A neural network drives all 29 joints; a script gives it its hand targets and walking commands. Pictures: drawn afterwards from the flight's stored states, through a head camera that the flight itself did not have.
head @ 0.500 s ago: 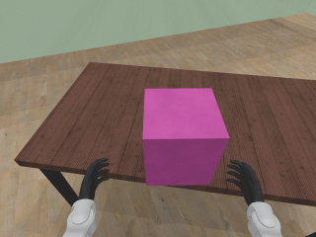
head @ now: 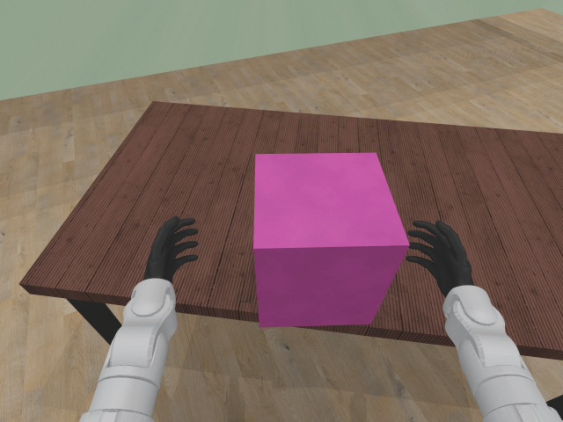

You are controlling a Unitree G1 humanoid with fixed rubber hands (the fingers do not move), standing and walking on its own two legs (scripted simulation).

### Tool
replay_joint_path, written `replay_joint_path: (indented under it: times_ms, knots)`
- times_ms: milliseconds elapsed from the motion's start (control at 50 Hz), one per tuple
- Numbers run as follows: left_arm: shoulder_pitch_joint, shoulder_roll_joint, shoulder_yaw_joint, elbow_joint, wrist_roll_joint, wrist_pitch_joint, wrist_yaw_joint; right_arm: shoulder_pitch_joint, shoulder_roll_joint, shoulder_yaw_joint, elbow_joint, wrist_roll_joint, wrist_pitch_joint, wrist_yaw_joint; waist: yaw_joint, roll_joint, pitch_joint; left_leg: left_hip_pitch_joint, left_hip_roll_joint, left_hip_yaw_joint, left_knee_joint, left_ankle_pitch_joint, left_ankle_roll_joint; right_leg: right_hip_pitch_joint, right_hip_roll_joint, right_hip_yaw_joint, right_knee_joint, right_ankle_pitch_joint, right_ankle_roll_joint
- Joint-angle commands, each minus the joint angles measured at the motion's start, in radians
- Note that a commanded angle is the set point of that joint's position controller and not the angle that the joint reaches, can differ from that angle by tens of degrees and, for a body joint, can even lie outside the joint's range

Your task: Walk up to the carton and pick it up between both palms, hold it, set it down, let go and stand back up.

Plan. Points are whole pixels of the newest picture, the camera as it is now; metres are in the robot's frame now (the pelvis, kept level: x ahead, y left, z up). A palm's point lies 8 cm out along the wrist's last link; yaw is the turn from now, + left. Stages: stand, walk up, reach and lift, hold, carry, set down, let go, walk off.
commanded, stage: reach and lift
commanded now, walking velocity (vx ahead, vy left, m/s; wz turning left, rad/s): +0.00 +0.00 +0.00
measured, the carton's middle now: (315, 243) +0.41 -0.03 -0.02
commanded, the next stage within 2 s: none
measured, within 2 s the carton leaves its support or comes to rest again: neither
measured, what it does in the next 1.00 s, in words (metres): stands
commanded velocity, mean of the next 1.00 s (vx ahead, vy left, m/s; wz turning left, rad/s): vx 0.00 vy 0.00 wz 0.00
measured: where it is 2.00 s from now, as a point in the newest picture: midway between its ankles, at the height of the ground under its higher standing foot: outside the picture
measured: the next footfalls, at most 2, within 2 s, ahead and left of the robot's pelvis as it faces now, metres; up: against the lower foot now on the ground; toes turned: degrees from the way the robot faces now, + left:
none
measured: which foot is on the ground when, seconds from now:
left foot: down 0.00-1.00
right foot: down 0.00-1.00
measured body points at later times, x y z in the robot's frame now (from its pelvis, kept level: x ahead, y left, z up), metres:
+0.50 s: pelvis +0.00 +0.00 +0.00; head +0.02 +0.01 +0.45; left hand +0.37 +0.22 +0.12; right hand +0.40 -0.21 +0.12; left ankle -0.01 +0.13 -0.75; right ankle +0.01 -0.12 -0.75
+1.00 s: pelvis +0.00 +0.00 +0.00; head +0.02 +0.01 +0.45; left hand +0.42 +0.22 +0.13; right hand +0.45 -0.20 +0.14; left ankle -0.01 +0.13 -0.75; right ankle +0.01 -0.12 -0.75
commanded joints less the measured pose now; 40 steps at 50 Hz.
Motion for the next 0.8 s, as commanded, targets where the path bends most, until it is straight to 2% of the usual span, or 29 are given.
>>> replay_joint_path:
  times_ms: [0, 140, 320, 420, 620, 780]
  knots:
    - [-0.321, 0.087, 0.05, -0.217, -0.007, 0.051, -0.008, -0.341, -0.167, -0.046, -0.191, 0.023, 0.023, -0.013, 0.007, -0.011, -0.296, 0.141, -0.057, -0.057, 0.014, 0.261, 0.017, 0.013, 0.047, 0.029, -0.033, 0.206, 0.004]
    - [-0.398, 0.115, 0.092, -0.252, -0.01, 0.156, -0.029, -0.433, -0.204, -0.036, -0.178, 0.06, 0.094, -0.038, -0.007, -0.005, -0.34, 0.161, -0.062, -0.058, 0.036, 0.331, 0.014, 0.024, 0.054, 0.023, -0.026, 0.295, 0.016]
    - [-0.57, 0.166, 0.109, -0.221, -0.033, 0.244, -0.034, -0.604, -0.232, -0.04, -0.138, 0.085, 0.188, -0.042, -0.022, 0.0, -0.356, 0.135, -0.062, -0.06, 0.031, 0.275, 0.02, -0.001, 0.052, 0.015, -0.027, 0.262, 0.026]
    - [-0.682, 0.205, 0.108, -0.188, -0.054, 0.27, -0.024, -0.719, -0.259, -0.045, -0.11, 0.095, 0.221, -0.034, -0.022, 0.008, -0.431, 0.136, -0.06, -0.064, 0.048, 0.295, 0.017, -0.01, 0.054, 0.01, -0.015, 0.286, 0.028]
    - [-0.86, 0.26, 0.115, -0.014, -0.059, 0.305, -0.024, -0.915, -0.305, -0.018, 0.071, 0.124, 0.258, -0.021, -0.014, 0.001, -0.501, 0.107, -0.061, -0.071, 0.074, 0.344, 0.01, 0.01, 0.062, 0.004, 0.006, 0.374, 0.037]
    - [-0.978, 0.267, 0.083, 0.15, -0.062, 0.258, -0.026, -1.029, -0.293, 0.014, 0.232, 0.135, 0.252, -0.008, -0.015, 0.006, -0.504, 0.079, -0.06, -0.08, 0.085, 0.322, 0.009, -0.005, 0.061, 0.001, 0.007, 0.364, 0.039]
